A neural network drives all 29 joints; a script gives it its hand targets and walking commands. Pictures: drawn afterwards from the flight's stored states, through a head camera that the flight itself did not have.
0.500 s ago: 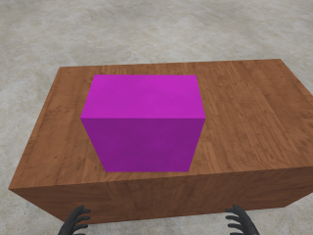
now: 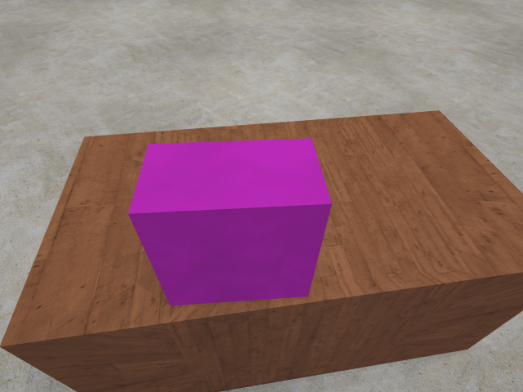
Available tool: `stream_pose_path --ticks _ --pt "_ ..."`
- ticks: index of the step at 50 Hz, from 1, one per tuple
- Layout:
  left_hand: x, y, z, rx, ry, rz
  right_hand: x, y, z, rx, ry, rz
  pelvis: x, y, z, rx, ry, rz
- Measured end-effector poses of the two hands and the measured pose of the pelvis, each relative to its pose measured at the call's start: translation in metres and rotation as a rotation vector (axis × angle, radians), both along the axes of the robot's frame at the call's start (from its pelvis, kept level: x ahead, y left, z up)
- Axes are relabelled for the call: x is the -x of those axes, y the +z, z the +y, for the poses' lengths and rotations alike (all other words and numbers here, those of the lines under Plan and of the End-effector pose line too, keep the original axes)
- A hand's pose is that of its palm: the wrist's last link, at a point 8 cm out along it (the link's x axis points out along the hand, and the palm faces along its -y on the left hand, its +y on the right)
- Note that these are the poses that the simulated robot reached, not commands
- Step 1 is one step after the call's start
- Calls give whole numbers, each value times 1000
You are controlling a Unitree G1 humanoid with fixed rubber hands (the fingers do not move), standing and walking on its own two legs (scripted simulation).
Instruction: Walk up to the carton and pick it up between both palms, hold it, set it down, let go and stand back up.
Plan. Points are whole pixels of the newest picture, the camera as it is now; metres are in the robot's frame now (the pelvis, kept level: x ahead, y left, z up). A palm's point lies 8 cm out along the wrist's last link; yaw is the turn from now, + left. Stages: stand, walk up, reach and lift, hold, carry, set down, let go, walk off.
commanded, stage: stand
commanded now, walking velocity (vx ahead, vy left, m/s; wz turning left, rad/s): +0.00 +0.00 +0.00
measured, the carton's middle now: (236, 227) +0.42 +0.05 -0.01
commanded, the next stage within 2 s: none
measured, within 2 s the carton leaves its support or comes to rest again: neither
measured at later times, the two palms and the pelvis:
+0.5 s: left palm out of the picture +0.01 +0.22 -0.13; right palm out of the picture +0.00 -0.25 -0.14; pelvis -0.01 +0.00 +0.00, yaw +0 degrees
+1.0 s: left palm out of the picture -0.01 +0.21 -0.14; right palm out of the picture -0.02 -0.22 -0.15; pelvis +0.00 +0.00 +0.00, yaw -1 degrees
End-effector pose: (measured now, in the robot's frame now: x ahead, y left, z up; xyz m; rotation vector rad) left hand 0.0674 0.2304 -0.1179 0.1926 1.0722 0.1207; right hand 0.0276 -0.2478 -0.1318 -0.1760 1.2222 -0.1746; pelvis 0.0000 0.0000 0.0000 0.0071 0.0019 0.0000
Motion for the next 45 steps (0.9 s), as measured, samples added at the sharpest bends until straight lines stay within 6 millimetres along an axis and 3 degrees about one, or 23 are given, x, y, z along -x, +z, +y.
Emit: stream_pose_path --ticks 9,15,30,45 --pt "45 -7 4 -18 34 128 20 -6 2 -19 -22 59 6 1 -2 -3 -1 -3" --pt "65 -11 -1 -7 44 189 27 -7 -2 -11 -29 91 9 1 -3 -2 -4 1" --pt "52 -16 -11 18 41 191 30 -7 -2 -5 -51 114 5 2 -4 1 -3 0" --pt "65 -19 -7 7 58 262 44 -15 24 -59 -67 158 2 3 -1 -6 -6 -12"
